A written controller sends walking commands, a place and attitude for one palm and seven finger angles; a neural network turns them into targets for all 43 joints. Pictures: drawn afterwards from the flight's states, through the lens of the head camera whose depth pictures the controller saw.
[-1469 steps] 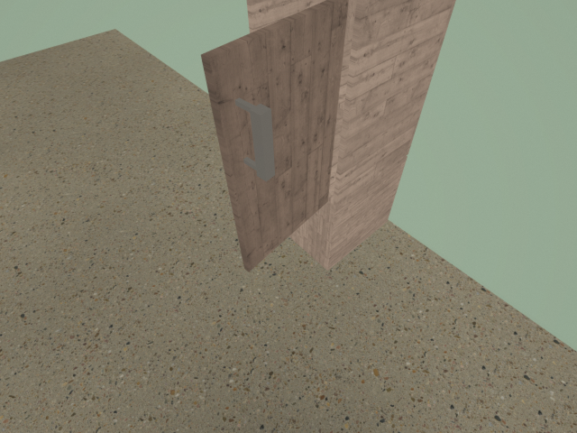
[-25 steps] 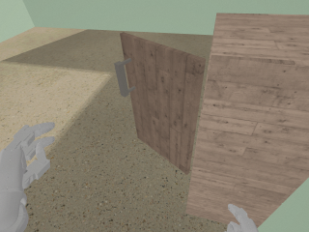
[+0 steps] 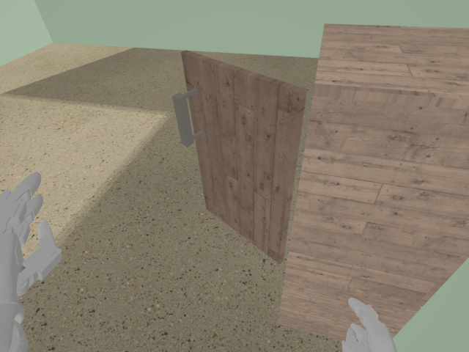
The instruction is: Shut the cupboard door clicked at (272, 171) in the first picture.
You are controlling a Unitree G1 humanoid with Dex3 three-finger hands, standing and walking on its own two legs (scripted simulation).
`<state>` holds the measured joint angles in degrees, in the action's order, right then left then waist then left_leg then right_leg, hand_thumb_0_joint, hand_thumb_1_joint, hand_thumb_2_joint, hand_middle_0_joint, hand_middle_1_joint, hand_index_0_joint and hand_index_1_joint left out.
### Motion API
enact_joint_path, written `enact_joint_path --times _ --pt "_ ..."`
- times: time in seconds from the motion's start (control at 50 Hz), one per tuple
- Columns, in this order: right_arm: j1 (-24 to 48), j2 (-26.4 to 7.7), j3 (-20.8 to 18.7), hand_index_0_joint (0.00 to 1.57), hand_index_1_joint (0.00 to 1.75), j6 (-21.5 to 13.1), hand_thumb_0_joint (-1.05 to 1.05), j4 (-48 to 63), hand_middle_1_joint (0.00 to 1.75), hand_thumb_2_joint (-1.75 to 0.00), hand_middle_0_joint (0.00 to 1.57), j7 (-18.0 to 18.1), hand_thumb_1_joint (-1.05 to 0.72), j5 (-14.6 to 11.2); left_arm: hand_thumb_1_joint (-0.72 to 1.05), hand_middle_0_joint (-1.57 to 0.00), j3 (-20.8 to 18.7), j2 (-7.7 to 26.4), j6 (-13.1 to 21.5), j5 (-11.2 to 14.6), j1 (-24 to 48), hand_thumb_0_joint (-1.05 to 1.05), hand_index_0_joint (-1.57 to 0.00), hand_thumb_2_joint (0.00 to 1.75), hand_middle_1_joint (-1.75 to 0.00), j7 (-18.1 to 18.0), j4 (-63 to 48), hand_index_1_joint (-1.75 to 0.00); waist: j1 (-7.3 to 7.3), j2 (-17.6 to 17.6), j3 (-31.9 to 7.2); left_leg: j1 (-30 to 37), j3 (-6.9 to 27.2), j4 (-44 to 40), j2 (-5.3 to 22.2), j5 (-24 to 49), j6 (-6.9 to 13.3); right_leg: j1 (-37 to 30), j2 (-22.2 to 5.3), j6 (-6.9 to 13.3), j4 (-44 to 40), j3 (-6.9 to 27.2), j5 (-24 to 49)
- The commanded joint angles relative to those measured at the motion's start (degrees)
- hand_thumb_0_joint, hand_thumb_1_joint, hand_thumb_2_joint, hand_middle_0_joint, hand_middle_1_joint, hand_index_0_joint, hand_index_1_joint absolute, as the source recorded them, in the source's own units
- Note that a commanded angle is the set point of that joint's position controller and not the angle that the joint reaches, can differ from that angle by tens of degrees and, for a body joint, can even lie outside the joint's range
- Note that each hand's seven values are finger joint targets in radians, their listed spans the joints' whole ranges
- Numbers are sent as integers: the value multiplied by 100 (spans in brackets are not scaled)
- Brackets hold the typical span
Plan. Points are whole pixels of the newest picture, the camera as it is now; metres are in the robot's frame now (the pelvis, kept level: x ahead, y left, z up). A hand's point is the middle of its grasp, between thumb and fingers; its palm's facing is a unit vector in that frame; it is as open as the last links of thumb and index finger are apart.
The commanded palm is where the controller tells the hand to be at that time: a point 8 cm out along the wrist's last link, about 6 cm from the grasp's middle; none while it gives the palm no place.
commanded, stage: step back with the hand held close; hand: left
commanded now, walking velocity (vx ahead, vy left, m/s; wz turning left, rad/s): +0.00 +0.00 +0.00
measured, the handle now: (190, 117) +0.66 +0.21 +0.08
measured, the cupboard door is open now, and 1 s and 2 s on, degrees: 62 62 62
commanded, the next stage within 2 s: stop stepping back and stand still in 1.62 s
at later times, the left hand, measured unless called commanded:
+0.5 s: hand (39, 253) +0.18 +0.29 +0.16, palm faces +0.40 -0.78 -0.49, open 7.4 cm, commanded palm +0.12 +0.33 +0.17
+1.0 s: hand (2, 286) +0.13 +0.30 +0.16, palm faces +0.49 -0.75 -0.45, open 7.4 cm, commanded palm +0.07 +0.33 +0.17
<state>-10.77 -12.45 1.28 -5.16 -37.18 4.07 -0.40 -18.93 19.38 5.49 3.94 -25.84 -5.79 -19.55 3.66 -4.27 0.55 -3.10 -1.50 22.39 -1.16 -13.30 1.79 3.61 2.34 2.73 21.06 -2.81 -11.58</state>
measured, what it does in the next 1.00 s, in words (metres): shifts its weight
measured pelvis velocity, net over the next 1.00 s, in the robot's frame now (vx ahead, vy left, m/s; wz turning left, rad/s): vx -0.07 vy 0.03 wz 0.00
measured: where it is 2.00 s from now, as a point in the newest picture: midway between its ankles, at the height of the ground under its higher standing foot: outside the picture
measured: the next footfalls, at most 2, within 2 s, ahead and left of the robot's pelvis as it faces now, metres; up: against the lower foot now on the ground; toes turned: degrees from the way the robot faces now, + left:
right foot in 1.60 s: -0.21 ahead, -0.07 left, +0.00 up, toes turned +0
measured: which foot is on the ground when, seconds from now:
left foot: down 0.00-1.00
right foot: down 0.00-1.00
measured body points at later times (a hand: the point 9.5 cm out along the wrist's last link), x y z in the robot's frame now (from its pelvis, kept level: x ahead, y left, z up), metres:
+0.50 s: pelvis -0.02 +0.03 -0.01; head -0.02 +0.02 +0.44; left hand +0.16 +0.33 +0.18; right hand +0.14 -0.23 -0.09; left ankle +0.00 +0.10 -0.74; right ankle +0.01 -0.09 -0.74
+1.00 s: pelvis -0.07 +0.03 -0.03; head -0.07 +0.04 +0.42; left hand +0.10 +0.34 +0.18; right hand +0.08 -0.21 -0.11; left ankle +0.00 +0.10 -0.74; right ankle +0.00 -0.09 -0.74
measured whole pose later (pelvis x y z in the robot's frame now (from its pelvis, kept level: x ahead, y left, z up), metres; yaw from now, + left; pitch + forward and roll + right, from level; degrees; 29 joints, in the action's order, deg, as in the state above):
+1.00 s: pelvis -0.07 +0.03 -0.03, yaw +0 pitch -1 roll -1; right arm -14.3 -12.1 0.3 -2.1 -33.2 4.4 -0.2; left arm -27.0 23.0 13.6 0.4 -27.4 -9.0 -27.8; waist -0.3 0.0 0.5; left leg -24.3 -3.1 39.7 -2.2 -15.0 5.0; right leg 23.8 1.7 0.1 37.6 0.2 -12.9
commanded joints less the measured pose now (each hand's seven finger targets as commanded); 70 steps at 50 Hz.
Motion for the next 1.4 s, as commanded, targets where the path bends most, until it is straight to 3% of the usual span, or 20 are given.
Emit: enact_joint_path --times 0.0,0.04,0.06,0.08,0.12,0.18,0.36,0.44,0.6,0.76,0.84,0.9,0.98,1.06,1.12,1.18,1.2,1.24,1.3,1.38 --pt "812 -593 -230 20 30 -277 0 928 30 -90 20 54 -90 1 90 -20 -703 1117 331 25 583 0 -20 90 -30 -75 -1095 -30 0 -3 20 -293 157 -436 242 657 -12 183 -333 -138 -541 324 106" --pt "796 -586 -231 20 30 -283 0 942 30 -90 20 58 -90 5 90 -20 -690 1116 343 20 623 0 -20 90 -30 -88 -1177 -30 3 -26 -88 -262 169 -448 237 700 -12 125 -323 -136 -485 299 171" --pt "719 -816 -320 20 30 -149 0 1156 30 -90 20 41 -90 -84 90 -20 -1263 1720 525 -7 1144 0 -20 90 -30 -176 -1469 -30 -218 -55 68 -660 355 -110 351 219 100 712 -643 -109 -769 1032 102" --pt "647 -742 -330 20 30 -77 0 1051 30 -90 20 46 -90 -40 90 -20 -954 1314 548 -11 574 0 -20 90 -30 -170 -1085 -30 -260 220 -60 -601 394 117 336 165 117 870 -865 -70 -864 1148 -10" --pt "606 -718 -356 20 30 18 0 1051 30 -90 20 23 -90 -42 90 -20 -826 1199 610 -48 305 0 -20 90 -30 -176 -993 -30 -284 571 -242 -694 395 415 329 271 98 981 -1094 -21 -814 1240 175" --pt "547 -753 -422 20 30 128 0 1092 30 -90 20 30 -90 -82 90 -20 -841 1264 666 -45 145 0 -20 90 -30 -244 -1097 -30 -335 430 -622 -789 410 562 368 435 60 924 -1257 95 -511 1229 577" --pt "531 -830 -467 20 30 432 0 1441 30 -90 20 183 -90 -97 90 -20 -1207 1565 616 -5 -330 0 -20 90 -30 -353 -1664 -30 -318 112 -1104 -1209 684 251 767 2082 -25 414 -777 -110 799 737 1975" --pt "493 -861 -473 20 30 462 0 1521 30 -90 20 192 -90 -87 90 -20 -1234 1539 627 -27 -410 0 -20 90 -30 -370 -1738 -30 -310 -32 -953 -1743 865 -27 912 1378 42 374 -633 -170 987 709 1341" --pt "418 -932 -487 20 30 332 0 1557 30 -90 20 197 -90 -67 90 -20 -1371 1568 798 -223 -73 0 -20 90 -30 -410 -1732 -30 -365 -56 -438 -3638 1210 -600 1062 -2010 418 -161 -483 -240 1298 805 229" --pt "230 -896 -458 20 30 108 0 1470 30 -90 20 147 -90 3 90 -20 -1285 1421 1009 -313 182 0 -20 90 -30 -458 -2107 -30 -433 -67 -386 -3647 1253 -268 941 -2481 395 387 -588 -116 1271 1009 -529" --pt "242 -899 -448 20 30 8 0 1403 30 -90 20 170 -90 40 90 -20 -1346 1385 1088 -349 290 0 -20 90 -30 -460 -2134 -30 -401 -502 -395 -4145 1553 -775 1337 -2642 498 -174 -254 -265 2049 609 14" --pt "236 -904 -484 20 30 -21 0 1364 30 -90 20 151 -90 60 90 -20 -1498 1503 1112 -355 194 0 -20 90 -30 -422 -1961 -30 -383 -287 -424 -4259 1530 -576 1349 -2230 515 -339 -224 -259 2142 700 480" --pt "192 -848 -506 20 30 14 0 1346 30 -90 20 76 -90 20 90 -20 -1409 1383 1158 -305 35 0 -20 90 -30 -378 -1982 -30 -432 168 -546 -4123 1157 108 974 -2240 394 -1 -606 -56 1707 1330 428" --pt "190 -719 -494 20 30 79 0 1288 30 -90 20 2 -90 46 90 -20 -1428 1538 1176 -260 -141 0 -20 90 -30 -441 -2039 -30 -474 798 -460 -3206 891 1277 501 -1800 101 1411 -1454 405 391 2359 -691" --pt "148 -595 -476 20 30 165 0 1180 30 -90 20 -43 -90 41 90 -20 -1484 1660 1184 -221 -369 0 -20 90 -30 -550 -2236 -30 -522 995 -817 -2185 705 1816 347 -1067 -44 2014 -1831 578 13 2237 -508" --pt "203 -669 -474 20 30 186 0 1256 30 -90 20 17 -90 14 90 -20 -1624 1802 1237 -209 -504 0 -20 90 -30 -604 -2485 -30 -544 469 -847 -1979 919 985 603 -1172 115 2183 -1256 216 446 1521 -698" --pt "280 -752 -478 20 30 149 0 1295 30 -90 20 79 -90 26 90 -20 -1655 1802 1267 -222 -460 0 -20 90 -30 -614 -2569 -30 -544 -183 -728 -2387 1253 283 906 -1552 235 1944 -825 26 897 1138 -921" --pt "419 -862 -514 20 30 -26 0 1284 30 -90 20 168 -90 81 90 -20 -1761 1636 1313 -302 -369 0 -20 90 -30 -580 -2463 -30 -436 -1487 -735 -4308 2399 -1464 2108 -3157 672 164 182 -340 3107 386 -729" --pt "356 -774 -605 20 30 -212 0 1138 30 -90 20 139 -90 120 90 -20 -1633 1579 1251 -211 -77 0 -20 90 -30 -495 -2376 -30 -405 -592 -777 -3264 2113 -1145 2113 -1819 647 915 182 -321 3690 541 -1387" --pt "282 -619 -446 20 30 -396 0 839 30 -90 20 24 -90 132 90 -20 -943 1157 1196 -79 -140 0 -20 90 -30 -422 -2252 -30 -373 -513 -890 -1263 1562 -1164 1765 -533 313 1690 102 -301 2180 248 -1905"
